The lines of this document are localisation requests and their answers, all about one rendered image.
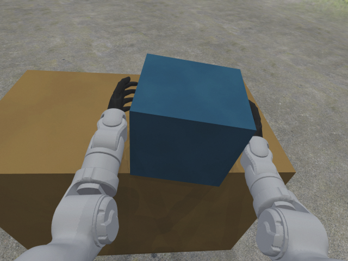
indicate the left robot upper arm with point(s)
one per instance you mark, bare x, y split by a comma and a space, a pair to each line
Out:
82, 225

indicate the right robot hand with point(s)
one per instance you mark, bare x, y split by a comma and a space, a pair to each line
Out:
257, 119

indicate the right robot upper arm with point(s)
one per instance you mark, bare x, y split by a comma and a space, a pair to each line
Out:
289, 235

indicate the left robot hand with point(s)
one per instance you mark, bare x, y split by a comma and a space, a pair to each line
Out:
117, 99

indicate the pedestal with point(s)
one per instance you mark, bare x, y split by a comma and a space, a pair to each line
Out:
47, 120

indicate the robot left forearm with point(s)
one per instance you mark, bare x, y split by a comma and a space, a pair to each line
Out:
98, 174

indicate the carton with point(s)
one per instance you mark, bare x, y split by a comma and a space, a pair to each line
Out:
188, 121

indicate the robot right forearm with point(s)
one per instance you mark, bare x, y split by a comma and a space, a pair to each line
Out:
264, 182

